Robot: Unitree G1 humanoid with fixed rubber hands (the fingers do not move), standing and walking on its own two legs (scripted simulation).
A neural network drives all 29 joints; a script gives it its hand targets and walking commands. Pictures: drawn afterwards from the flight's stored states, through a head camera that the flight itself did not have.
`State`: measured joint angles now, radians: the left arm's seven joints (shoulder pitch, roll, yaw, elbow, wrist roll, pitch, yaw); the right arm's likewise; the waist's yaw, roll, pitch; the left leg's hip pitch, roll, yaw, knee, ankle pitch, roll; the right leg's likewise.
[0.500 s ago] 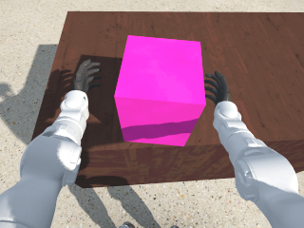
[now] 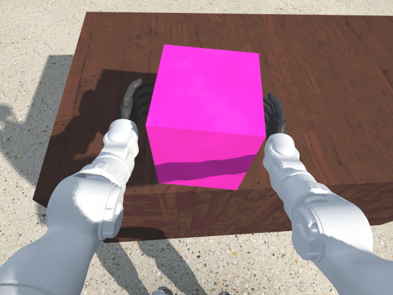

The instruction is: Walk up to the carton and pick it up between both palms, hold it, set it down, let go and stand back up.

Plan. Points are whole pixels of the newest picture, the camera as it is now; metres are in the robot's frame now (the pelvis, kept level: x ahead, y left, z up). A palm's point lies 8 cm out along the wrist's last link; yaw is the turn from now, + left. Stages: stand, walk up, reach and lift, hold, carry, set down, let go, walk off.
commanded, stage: reach and lift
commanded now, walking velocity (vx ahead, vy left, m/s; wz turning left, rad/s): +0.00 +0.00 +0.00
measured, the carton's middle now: (204, 124) +0.47 -0.01 +0.00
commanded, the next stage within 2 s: none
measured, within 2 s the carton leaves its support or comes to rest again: leaves its support in 1.76 s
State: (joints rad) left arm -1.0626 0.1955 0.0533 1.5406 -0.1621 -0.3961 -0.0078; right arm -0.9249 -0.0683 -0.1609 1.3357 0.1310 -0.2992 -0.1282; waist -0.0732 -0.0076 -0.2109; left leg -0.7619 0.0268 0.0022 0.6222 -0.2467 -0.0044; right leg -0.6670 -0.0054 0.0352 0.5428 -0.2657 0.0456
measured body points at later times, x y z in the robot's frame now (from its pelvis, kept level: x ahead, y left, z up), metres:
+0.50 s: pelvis +0.00 -0.01 +0.01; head +0.10 +0.01 +0.44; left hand +0.47 +0.13 +0.04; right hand +0.43 -0.16 +0.04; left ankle +0.01 +0.11 -0.72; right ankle -0.02 -0.16 -0.72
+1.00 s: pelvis +0.00 -0.01 +0.01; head +0.10 +0.02 +0.45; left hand +0.47 +0.13 +0.04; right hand +0.43 -0.16 +0.04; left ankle +0.01 +0.11 -0.72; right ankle -0.02 -0.16 -0.72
